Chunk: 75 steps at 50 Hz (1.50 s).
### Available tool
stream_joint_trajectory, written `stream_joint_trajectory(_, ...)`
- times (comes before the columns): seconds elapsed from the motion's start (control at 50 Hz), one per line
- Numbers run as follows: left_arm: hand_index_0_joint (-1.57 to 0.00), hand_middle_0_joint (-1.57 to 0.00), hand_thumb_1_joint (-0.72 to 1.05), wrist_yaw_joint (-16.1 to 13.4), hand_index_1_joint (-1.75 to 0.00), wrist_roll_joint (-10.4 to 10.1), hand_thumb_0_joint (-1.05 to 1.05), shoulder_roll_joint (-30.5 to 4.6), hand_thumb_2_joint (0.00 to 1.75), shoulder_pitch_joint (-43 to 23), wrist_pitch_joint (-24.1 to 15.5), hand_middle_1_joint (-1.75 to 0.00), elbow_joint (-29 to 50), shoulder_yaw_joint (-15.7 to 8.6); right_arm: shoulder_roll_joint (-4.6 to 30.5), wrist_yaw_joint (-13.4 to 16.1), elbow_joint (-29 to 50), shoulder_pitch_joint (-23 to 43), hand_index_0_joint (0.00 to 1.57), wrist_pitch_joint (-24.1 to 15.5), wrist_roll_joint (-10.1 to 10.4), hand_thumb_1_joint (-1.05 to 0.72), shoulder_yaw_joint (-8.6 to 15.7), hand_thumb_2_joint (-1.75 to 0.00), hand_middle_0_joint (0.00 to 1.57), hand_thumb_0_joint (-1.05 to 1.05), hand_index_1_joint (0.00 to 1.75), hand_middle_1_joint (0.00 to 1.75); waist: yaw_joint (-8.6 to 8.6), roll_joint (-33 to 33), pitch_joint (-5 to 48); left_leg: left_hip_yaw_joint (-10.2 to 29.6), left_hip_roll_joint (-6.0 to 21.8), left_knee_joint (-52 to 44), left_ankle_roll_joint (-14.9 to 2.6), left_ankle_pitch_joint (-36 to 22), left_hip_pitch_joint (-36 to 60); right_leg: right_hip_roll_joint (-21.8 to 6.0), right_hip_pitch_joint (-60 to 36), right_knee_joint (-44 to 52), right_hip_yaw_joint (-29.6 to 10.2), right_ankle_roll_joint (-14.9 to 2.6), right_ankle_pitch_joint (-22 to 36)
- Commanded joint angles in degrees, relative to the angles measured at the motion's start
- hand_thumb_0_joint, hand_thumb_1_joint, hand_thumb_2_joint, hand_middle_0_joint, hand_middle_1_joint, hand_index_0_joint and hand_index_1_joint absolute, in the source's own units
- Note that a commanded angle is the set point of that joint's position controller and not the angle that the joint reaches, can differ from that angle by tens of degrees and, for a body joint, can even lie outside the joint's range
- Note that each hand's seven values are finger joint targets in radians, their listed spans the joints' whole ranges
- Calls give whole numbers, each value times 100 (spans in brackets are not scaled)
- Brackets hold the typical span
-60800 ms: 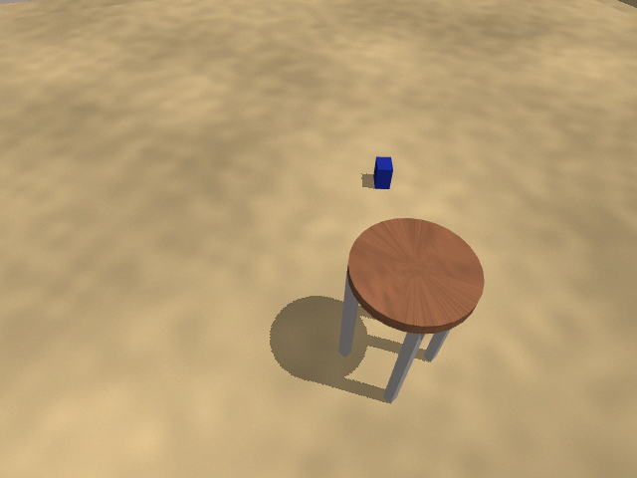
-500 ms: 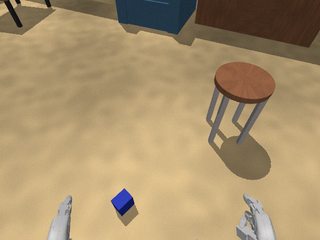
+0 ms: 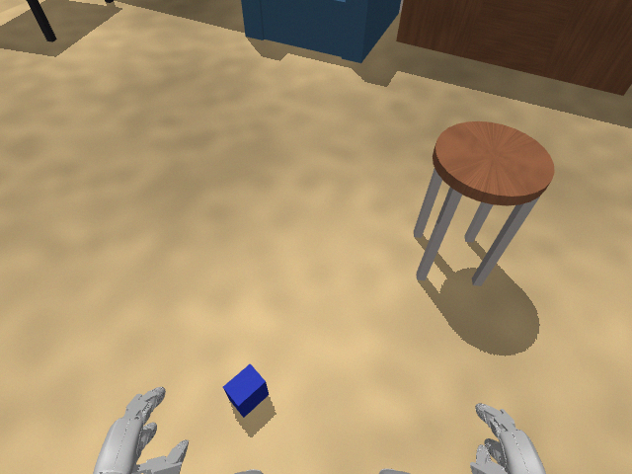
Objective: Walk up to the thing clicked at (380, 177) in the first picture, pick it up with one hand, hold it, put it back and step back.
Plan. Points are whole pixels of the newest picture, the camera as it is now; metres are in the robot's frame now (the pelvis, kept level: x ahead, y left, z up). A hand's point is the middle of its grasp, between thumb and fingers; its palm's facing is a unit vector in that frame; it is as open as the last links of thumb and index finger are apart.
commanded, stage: stand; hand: left
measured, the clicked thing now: (246, 391) +0.43 +0.20 -0.67
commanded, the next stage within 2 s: none
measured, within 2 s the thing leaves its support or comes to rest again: neither
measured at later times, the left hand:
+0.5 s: hand out of the picture +0.05 +0.25 -0.11, palm faces -0.01 -0.94 -0.34, open 7.4 cm
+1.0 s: hand out of the picture +0.05 +0.25 -0.11, palm faces -0.01 -0.94 -0.35, open 7.4 cm
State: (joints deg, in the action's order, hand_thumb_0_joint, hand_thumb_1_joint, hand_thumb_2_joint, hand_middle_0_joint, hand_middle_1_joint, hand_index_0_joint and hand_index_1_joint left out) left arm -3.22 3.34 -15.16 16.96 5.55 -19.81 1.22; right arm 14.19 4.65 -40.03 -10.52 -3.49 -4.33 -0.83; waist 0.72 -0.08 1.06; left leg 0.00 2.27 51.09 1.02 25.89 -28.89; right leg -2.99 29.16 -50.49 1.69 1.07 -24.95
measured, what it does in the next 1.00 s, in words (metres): rises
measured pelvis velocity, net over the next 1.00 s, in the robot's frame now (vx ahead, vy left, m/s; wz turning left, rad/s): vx -0.01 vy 0.00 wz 0.00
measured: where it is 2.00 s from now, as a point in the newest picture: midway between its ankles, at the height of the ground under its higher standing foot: outside the picture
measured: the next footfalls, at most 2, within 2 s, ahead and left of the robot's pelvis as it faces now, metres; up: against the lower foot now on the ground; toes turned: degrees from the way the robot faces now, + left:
none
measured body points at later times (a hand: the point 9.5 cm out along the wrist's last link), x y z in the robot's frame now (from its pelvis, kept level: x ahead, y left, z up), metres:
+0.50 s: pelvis +0.00 +0.01 +0.04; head +0.00 +0.00 +0.49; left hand +0.05 +0.30 -0.09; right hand +0.06 -0.28 -0.10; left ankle +0.00 +0.13 -0.69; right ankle +0.01 -0.14 -0.69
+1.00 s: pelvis -0.01 +0.00 +0.05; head -0.01 -0.01 +0.50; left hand +0.05 +0.30 -0.08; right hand +0.05 -0.29 -0.09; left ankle +0.01 +0.13 -0.70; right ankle +0.01 -0.14 -0.69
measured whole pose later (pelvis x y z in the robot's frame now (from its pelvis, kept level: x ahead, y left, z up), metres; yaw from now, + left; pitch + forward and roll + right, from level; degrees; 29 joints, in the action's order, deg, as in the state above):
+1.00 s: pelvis -0.01 +0.00 +0.05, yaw +0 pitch -3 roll +0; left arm -0.7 1.1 -18.5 7.4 -0.6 -66.9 0.0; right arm 18.6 0.6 -66.0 -8.1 -0.3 -1.3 0.9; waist 0.6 0.7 -3.0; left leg -1.0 1.6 19.7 1.3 10.0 -6.4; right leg -2.9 7.4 -20.6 2.0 1.7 -9.8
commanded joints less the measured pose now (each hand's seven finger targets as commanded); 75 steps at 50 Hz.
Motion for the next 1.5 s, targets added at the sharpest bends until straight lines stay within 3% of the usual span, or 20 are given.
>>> stream_joint_trajectory(0.0, -20, -20, 90, 160, -30, -52, 0, -1091, 90, -273, -631, -30, -664, -539, 1188, -279, 121, 166, 20, -17, 133, -90, 563, -90, 20, 0, 30, 30, 44, -84, 651, 319, 68, -1136, -462, -1653, 861, -223, -765, 1055, -433, -516, 1509)
stream_joint_trajectory(0.06, -20, -20, 90, 151, -30, -62, 0, -1103, 90, -525, -691, -30, -1320, -511, 1204, -330, -168, 276, 20, 28, 112, -90, 573, -90, 20, 0, 30, 30, 54, 177, 425, 494, 179, -1679, -454, -1228, 789, -169, -974, 1225, -314, -397, 1239)
stream_joint_trajectory(0.1, -20, -20, 90, 140, -30, -36, 0, -1233, 90, -588, -744, -30, -1718, -524, 1176, -351, -348, 323, 20, 92, 129, -90, 575, -90, 20, 0, 30, 30, 22, -68, 253, 385, 113, -1711, -412, -1092, 826, -277, -1046, 1605, -442, -423, 1143)
stream_joint_trajectory(0.14, -20, -20, 90, 138, -30, -67, 0, -1285, 90, -707, -780, -30, -2011, -530, 1199, -352, -582, 165, 20, 119, 142, -90, 571, -90, 20, 0, 30, 30, -45, -46, 171, 347, 104, -1848, -381, -1188, 1059, -344, -1068, 1830, -524, -427, 1187)
stream_joint_trajectory(0.22, -20, -20, 90, 116, -30, -143, 0, -1293, 90, -687, -793, -30, -2612, -487, 1262, -346, -952, 131, 20, 134, 186, -90, 544, -90, 20, 0, 30, 30, -20, 36, 301, 411, 217, -2130, -337, -1939, 1446, -360, -1590, 1986, -416, -348, 1955)
stream_joint_trajectory(0.26, -20, -20, 90, 106, -30, -165, 0, -1335, 90, -656, -771, -30, -2891, -463, 1308, -333, -1126, 183, 20, 145, 204, -90, 524, -90, 20, 0, 30, 30, 3, 19, 199, 412, 241, -2319, -303, -2105, 1618, -379, -1686, 2184, -433, -338, 2061)
stream_joint_trajectory(0.3, -20, -20, 90, 106, -30, -171, 0, -1362, 90, -751, -742, -30, -3135, -437, 1348, -330, -1318, 134, 20, 179, 216, -90, 491, -90, 20, 0, 30, 30, -25, 56, -5, 437, 257, -2668, -268, -1704, 1482, -368, -1858, 2422, -424, -284, 1716)
stream_joint_trajectory(0.36, -20, -20, 90, 118, -30, -187, 0, -1398, 90, -837, -728, -30, -3442, -410, 1413, -329, -1547, 169, 20, 192, 248, -90, 450, -90, 20, 0, 30, 30, -29, 107, -70, 444, 302, -2878, -231, -1955, 1673, -406, -2030, 2635, -440, -265, 1805)
stream_joint_trajectory(0.42, -20, -20, 90, 125, -30, -184, 0, -1424, 90, -856, -702, -30, -3719, -383, 1447, -323, -1747, 267, 20, 213, 260, -90, 435, -90, 20, 0, 30, 30, 8, 143, -250, 486, 328, -3169, -196, -1589, 1723, -370, -2036, 2867, -379, -221, 1404)
stream_joint_trajectory(0.5, -20, -20, 90, 143, -30, -192, 0, -1425, 90, -902, -705, -30, -3983, -356, 1460, -330, -1954, 262, 20, 221, 263, -90, 426, -90, 20, 0, 30, 30, 3, 112, -260, 478, 346, -3367, -178, -1516, 1789, -401, -2165, 3055, -388, -197, 1449)
stream_joint_trajectory(0.54, -20, -20, 90, 144, -30, -182, 0, -1427, 90, -933, -723, -30, -4080, -341, 1472, -335, -2029, 285, 20, 219, 281, -90, 421, -90, 20, 0, 30, 30, 2, 30, -294, 460, 341, -3376, -165, -1648, 1907, -410, -2115, 3154, -395, -177, 1459)
stream_joint_trajectory(0.64, -20, -20, 90, 162, -30, -184, 0, -1451, 90, -1015, -701, -30, -4257, -353, 1486, -344, -2135, 360, 20, 241, 274, -90, 415, -90, 20, 0, 30, 30, 3, 73, -412, 487, 367, -3564, -164, -1219, 1835, -394, -2061, 3260, -372, -155, 1265)
stream_joint_trajectory(0.86, -20, -20, 90, 172, -30, -205, 0, -1521, 90, -1199, -743, -30, -4379, -353, 1481, -363, -2249, 404, 20, 218, 297, -90, 349, -90, 20, 0, 30, 30, -27, -1, -196, 393, 409, -3523, -147, -1848, 2108, -466, -2205, 3377, -447, -144, 1748)
stream_joint_trajectory(1.0, -20, -20, 90, 203, -30, -216, 0, -1532, 90, -1179, -700, -30, -4431, -336, 1559, -376, -2299, 428, 20, 243, 312, -90, 342, -90, 20, 0, 30, 30, -18, 45, -302, 385, 403, -3635, -138, -1314, 1912, -419, -2154, 3448, -445, -148, 1254)
stream_joint_trajectory(1.12, -20, -20, 90, 192, -30, -224, 0, -1558, 90, -1248, -747, -30, -4432, -341, 1567, -373, -2299, 459, 20, 218, 321, -90, 318, -90, 20, 0, 30, 30, -32, -8, -77, 353, 465, -3526, -174, -2015, 2126, -505, -2337, 3394, -464, -153, 2017)
stream_joint_trajectory(1.2, -20, -20, 90, 210, -30, -242, 0, -1563, 90, -1272, -728, -30, -4440, -338, 1591, -377, -2328, 464, 20, 223, 321, -90, 305, -90, 20, 0, 30, 30, -46, 30, -200, 341, 450, -3587, -142, -1792, 2068, -471, -2226, 3456, -458, -135, 1686)
stream_joint_trajectory(1.3, -20, -20, 90, 217, -30, -234, 0, -1571, 90, -1301, -728, -30, -4432, -351, 1613, -378, -2324, 464, 20, 218, 325, -90, 301, -90, 20, 0, 30, 30, -57, -23, -143, 340, 457, -3624, -133, -1787, 2055, -468, -2293, 3441, -439, -132, 1759)
stream_joint_trajectory(1.48, -20, -20, 90, 225, -30, -252, 0, -1548, 90, -1294, -734, -30, -4402, -345, 1654, -377, -2330, 532, 20, 183, 333, -90, 298, -90, 20, 0, 30, 30, -35, 30, 2, 319, 525, -3582, -125, -2353, 2271, -511, -2391, 3371, -430, -146, 2300)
